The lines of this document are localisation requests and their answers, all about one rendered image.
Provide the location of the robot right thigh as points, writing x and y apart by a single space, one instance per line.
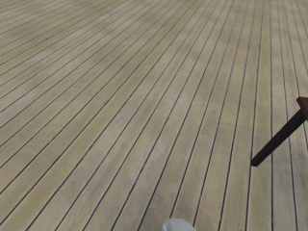
177 224

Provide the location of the table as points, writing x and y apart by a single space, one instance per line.
300 116

